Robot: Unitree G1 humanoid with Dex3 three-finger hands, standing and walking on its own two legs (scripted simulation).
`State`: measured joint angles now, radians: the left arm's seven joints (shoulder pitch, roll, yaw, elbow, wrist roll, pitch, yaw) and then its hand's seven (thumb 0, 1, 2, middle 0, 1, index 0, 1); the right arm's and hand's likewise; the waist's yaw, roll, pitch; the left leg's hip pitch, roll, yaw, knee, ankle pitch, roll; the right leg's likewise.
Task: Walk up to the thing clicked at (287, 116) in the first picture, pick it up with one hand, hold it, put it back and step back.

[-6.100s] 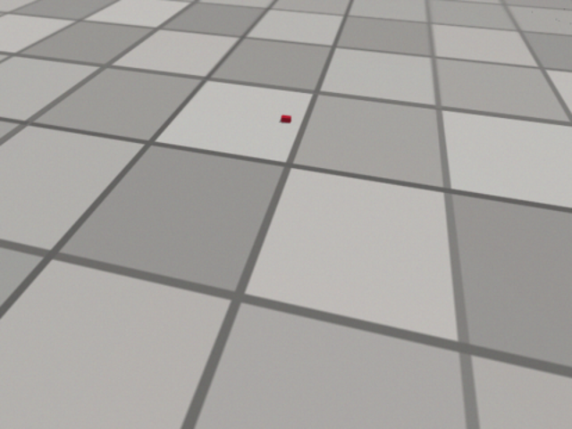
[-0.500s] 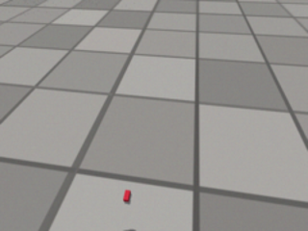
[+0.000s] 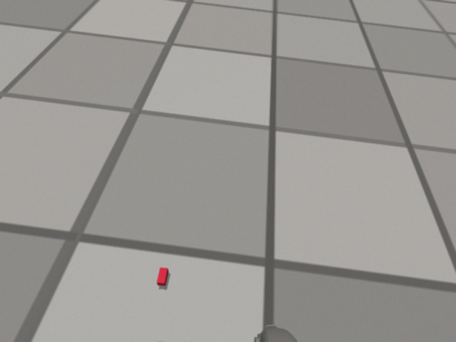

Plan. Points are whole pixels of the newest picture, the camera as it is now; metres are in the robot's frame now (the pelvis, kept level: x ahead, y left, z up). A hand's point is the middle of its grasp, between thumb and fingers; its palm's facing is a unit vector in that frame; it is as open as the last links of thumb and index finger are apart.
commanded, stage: walk up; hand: left
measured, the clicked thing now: (162, 276) +0.46 +0.22 -0.73
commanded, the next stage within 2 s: stand in 1.42 s
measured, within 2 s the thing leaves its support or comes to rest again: neither
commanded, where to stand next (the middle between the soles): +0.09 -0.04 m, yaw +4 degrees
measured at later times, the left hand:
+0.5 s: hand out of the picture +0.10 +0.21 -0.14, palm faces +0.06 -0.93 -0.35, open 7.4 cm
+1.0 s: hand out of the picture +0.09 +0.22 -0.11, palm faces +0.08 -0.94 -0.34, open 7.4 cm
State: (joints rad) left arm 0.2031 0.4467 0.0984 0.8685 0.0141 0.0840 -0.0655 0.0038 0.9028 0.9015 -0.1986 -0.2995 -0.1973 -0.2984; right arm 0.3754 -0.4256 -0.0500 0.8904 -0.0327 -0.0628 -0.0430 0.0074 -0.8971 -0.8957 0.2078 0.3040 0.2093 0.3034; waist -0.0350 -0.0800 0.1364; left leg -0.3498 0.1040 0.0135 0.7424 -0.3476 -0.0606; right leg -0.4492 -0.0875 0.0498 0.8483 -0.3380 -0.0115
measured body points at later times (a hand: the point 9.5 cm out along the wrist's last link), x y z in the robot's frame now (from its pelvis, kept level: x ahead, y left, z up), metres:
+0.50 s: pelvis +0.02 -0.05 +0.01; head +0.06 -0.05 +0.46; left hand +0.10 +0.26 -0.11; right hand +0.14 -0.35 -0.11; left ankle +0.01 +0.08 -0.71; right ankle +0.05 -0.17 -0.71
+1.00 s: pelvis +0.01 -0.05 +0.04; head +0.02 -0.05 +0.49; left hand +0.09 +0.27 -0.09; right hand +0.11 -0.34 -0.10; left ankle +0.01 +0.08 -0.71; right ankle +0.05 -0.17 -0.71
